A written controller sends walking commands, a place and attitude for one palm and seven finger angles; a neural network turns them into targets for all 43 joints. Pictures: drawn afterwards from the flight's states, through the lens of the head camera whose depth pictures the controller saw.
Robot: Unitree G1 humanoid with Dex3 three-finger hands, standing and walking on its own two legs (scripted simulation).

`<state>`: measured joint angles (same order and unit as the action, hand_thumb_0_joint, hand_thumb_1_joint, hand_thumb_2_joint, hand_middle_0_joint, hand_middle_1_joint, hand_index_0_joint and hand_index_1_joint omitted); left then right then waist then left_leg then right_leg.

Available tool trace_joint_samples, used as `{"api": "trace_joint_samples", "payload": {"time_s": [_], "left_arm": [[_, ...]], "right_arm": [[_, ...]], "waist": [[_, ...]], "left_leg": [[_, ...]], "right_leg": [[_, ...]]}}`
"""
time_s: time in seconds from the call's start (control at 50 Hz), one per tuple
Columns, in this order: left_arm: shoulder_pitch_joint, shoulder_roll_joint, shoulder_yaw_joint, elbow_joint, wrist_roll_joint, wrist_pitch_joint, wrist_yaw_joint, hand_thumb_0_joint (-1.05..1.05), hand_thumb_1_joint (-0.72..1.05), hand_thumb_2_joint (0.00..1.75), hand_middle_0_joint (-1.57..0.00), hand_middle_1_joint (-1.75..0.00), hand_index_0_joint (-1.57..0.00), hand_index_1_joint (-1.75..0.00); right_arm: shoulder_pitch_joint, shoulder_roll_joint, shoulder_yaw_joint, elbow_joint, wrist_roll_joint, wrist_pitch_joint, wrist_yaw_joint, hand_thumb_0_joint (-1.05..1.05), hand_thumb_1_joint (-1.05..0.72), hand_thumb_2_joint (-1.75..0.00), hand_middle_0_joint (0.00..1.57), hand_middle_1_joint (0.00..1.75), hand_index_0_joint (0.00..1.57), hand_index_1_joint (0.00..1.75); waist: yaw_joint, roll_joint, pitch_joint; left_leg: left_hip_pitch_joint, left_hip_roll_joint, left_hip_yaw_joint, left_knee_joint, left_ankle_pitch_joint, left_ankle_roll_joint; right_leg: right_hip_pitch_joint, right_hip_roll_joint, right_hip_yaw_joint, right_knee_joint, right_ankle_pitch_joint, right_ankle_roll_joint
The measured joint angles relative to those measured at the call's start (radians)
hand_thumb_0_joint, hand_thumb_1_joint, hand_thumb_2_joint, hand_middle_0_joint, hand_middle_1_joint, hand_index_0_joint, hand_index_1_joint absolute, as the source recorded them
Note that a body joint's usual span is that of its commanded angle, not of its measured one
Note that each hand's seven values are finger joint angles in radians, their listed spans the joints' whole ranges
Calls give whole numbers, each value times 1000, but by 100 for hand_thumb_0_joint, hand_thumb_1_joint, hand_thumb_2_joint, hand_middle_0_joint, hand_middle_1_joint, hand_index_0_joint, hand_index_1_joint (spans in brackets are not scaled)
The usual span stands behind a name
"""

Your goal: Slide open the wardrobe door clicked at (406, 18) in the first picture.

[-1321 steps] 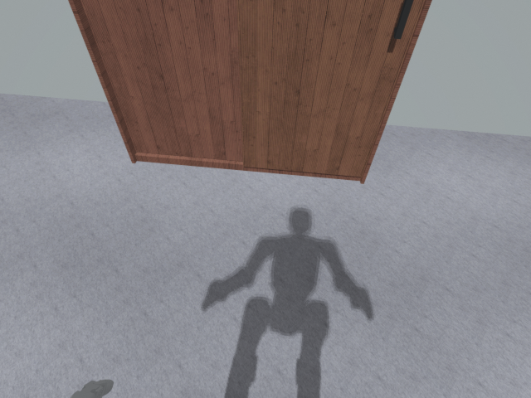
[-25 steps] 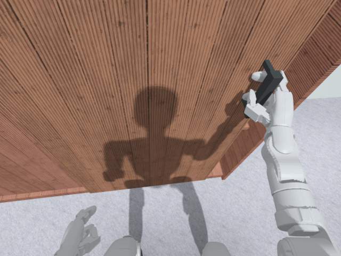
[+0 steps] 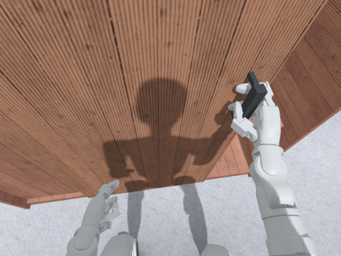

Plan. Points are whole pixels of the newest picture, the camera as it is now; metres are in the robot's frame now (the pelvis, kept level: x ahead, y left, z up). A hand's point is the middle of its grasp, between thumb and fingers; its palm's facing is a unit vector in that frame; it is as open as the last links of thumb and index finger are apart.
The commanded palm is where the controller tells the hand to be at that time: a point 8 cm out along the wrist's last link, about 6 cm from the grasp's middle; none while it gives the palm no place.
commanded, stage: step sideways, sliding the door along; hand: right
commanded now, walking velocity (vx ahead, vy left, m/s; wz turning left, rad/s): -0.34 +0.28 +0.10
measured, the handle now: (244, 102) +0.40 -0.19 +0.09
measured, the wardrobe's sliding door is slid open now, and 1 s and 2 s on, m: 0.29 0.46 0.46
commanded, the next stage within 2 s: stop walking and hold the door there in 0.82 s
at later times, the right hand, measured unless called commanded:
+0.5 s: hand (158, 131) +0.34 +0.00 +0.09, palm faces +0.12 +0.99 -0.03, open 5.9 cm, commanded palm +0.31 +0.02 +0.09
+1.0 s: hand (156, 128) +0.35 +0.01 +0.09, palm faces +0.39 +0.90 -0.19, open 6.3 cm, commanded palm +0.31 -0.02 +0.08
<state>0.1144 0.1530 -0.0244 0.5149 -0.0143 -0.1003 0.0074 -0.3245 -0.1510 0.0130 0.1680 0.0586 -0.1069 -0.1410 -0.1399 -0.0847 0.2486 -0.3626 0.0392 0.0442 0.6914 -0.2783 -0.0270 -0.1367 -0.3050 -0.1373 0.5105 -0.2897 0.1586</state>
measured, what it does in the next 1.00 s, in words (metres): steps to the left: left foot, then right foot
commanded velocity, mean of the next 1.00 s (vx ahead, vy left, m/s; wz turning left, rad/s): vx -0.08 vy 0.22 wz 0.07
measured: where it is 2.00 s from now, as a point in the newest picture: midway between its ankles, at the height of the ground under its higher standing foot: outside the picture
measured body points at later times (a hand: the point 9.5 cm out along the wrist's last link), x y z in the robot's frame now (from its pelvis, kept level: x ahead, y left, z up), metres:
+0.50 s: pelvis -0.04 +0.13 +0.01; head +0.05 +0.11 +0.45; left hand +0.14 +0.34 -0.10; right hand +0.33 -0.05 +0.10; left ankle -0.03 +0.31 -0.66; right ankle -0.04 -0.04 -0.73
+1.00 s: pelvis -0.03 +0.27 +0.01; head +0.06 +0.25 +0.45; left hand +0.12 +0.51 -0.10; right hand +0.32 -0.04 +0.10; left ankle +0.00 +0.41 -0.69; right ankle -0.05 +0.09 -0.73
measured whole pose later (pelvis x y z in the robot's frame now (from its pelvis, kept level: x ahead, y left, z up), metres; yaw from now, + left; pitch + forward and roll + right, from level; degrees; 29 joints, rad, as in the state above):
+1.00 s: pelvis -0.03 +0.27 +0.01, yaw +5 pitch -1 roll +4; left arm 0.17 0.23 0.02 0.61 -0.03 -0.08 0.03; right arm -0.32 -0.35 -0.29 0.29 0.08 -0.10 -0.15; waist -0.09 -0.04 0.22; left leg -0.43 0.02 0.09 0.81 -0.33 -0.02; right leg -0.16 -0.25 -0.14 0.51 -0.31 0.10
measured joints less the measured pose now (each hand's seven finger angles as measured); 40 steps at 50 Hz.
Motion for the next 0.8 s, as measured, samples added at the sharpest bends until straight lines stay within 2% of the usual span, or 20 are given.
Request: {"api": "trace_joint_samples", "payload": {"time_s": [0.02,0.06,0.1,0.14,0.18,0.22,0.26,0.3,0.32,0.36,0.4,0.5,0.56,0.6,0.62,0.66,0.72,0.76,0.78,0.8], "left_arm": [[2,-6,-5,-1,-6,-3,1,1,90,90,-21,-30,-21,-30],[-23,6,-10,16,-11,-6,6,1,90,90,-21,-30,-21,-30],[-62,34,0,48,-6,-1,22,1,90,90,-21,-30,-21,-30],[-85,60,18,70,-5,-4,37,1,90,90,-21,-30,-21,-30],[-92,78,33,78,-8,-3,44,1,90,90,-20,-30,-20,-30],[-85,90,43,72,-12,9,45,1,91,90,-20,-30,-20,-30],[-54,100,51,54,-10,24,42,1,91,90,-20,-30,-20,-30],[-20,92,71,45,-11,31,32,1,91,90,-20,-30,-20,-30],[-9,84,72,48,-10,36,26,1,91,90,-20,-30,-20,-30],[10,74,62,57,-1,37,11,1,91,90,-20,-30,-20,-30],[25,66,49,58,4,39,-1,1,91,90,-20,-30,-20,-30],[57,37,26,43,9,44,2,1,90,90,-20,-30,-20,-30],[59,20,14,39,5,33,5,1,90,90,-20,-30,-20,-30],[58,9,6,41,-3,25,4,1,90,90,-20,-30,-21,-30],[58,5,2,44,-10,21,4,1,90,90,-21,-30,-21,-30],[21,31,5,75,-15,21,12,1,90,90,-21,-30,-21,-30],[-14,73,32,129,-12,25,44,1,90,90,-21,-30,-21,-30],[-12,100,47,143,-14,25,61,1,90,90,-21,-30,-21,-30],[0,115,55,137,-13,28,66,1,90,90,-21,-30,-21,-30],[11,123,69,129,-12,33,67,1,90,90,-20,-30,-20,-30]], "right_arm": [[7,-10,-6,-6,0,2,-1,1,-76,-83,41,139,23,140],[23,-9,-31,-17,-4,-2,-9,0,-74,-84,42,139,22,140],[44,7,-50,-27,-6,-9,-18,-1,-73,-83,43,139,22,140],[65,23,-52,-49,-7,-3,-28,-1,-74,-83,44,139,23,140],[71,39,-41,-64,-7,-7,-37,0,-75,-83,44,139,23,140],[66,51,-22,-76,-13,-15,-45,0,-76,-83,44,140,23,140],[61,51,10,-85,-22,-25,-41,0,-76,-82,41,140,24,140],[27,43,48,-74,-18,-27,-21,1,-77,-82,39,140,24,140],[8,42,63,-60,-26,-25,-13,1,-77,-81,38,140,24,140],[-11,49,81,-37,-38,-15,-6,1,-77,-81,36,140,24,139],[-17,58,87,-22,-36,-3,-7,1,-77,-81,34,140,25,138],[-29,32,14,9,-4,30,-19,2,-79,-83,29,140,24,139],[-42,-13,-34,41,21,31,-22,1,-79,-84,30,139,21,139],[-58,-43,-77,67,45,33,-24,1,-78,-85,32,136,20,138],[-67,-59,-101,79,52,36,-29,1,-78,-85,34,135,19,137],[-75,-57,-161,109,56,22,-51,0,-77,-85,37,132,16,137],[-69,-48,-211,129,69,9,-74,1,-76,-86,36,127,15,137],[-62,-47,-222,117,67,11,-86,1,-76,-87,35,125,14,138],[-54,-48,-221,103,64,14,-88,1,-76,-87,35,125,14,138],[-50,-58,-216,88,64,18,-85,1,-76,-87,35,126,14,139]], "waist": [[1,7,-7],[19,-12,-13],[36,-16,-23],[56,-2,-26],[74,16,-20],[88,38,-16],[95,46,-30],[89,67,-30],[79,82,-20],[66,88,-15],[52,78,-18],[11,40,-30],[8,19,-35],[10,22,-42],[13,37,-50],[42,7,-50],[72,19,-55],[85,33,-53],[85,23,-59],[82,14,-59]], "left_leg": [[30,5,3,-66,77,-1],[38,-9,26,-78,39,-3],[-9,-5,19,-52,23,23],[-29,8,6,-77,60,34],[-30,11,2,-121,98,53],[-34,4,5,-147,132,67],[-55,-24,19,-120,131,68],[-105,-47,-4,68,-42,40],[-128,-55,-25,185,-110,31],[-163,-59,-35,360,-171,19],[-180,-42,-28,430,-159,8],[-107,14,-17,277,-113,-7],[-14,16,-7,109,-91,-6],[65,12,3,-41,0,-4],[102,20,8,-111,65,-9],[89,7,34,-89,-18,-16],[56,31,31,-75,-37,-4],[41,36,32,-67,-3,10],[19,21,38,-32,16,11],[-11,-1,36,44,-28,2]], "right_leg": [[-10,-5,7,30,-12,-4],[-72,-14,49,147,-69,-56],[-166,78,107,337,-243,-83],[-229,184,110,458,-334,-95],[-246,254,75,436,-337,-97],[-223,286,32,304,-243,-99],[-162,267,-6,124,22,-127],[-141,243,-1,107,-21,-165],[-137,233,1,122,-49,-167],[-124,199,7,115,-58,-151],[-108,157,7,81,-34,-123],[-78,57,6,15,15,-66],[-79,11,23,15,26,-26],[-99,-7,41,47,18,-4],[-117,-4,48,79,6,-9],[-184,3,101,195,-95,-73],[-259,135,106,382,-278,-101],[-230,194,49,273,-194,-111],[-195,191,23,171,21,-133],[-172,171,20,129,80,-146]]}}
